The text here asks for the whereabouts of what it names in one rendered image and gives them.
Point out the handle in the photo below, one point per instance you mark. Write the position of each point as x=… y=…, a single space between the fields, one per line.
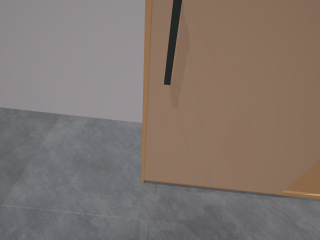
x=175 y=17

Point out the wardrobe door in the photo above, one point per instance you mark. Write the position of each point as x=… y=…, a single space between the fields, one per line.
x=242 y=110
x=308 y=182

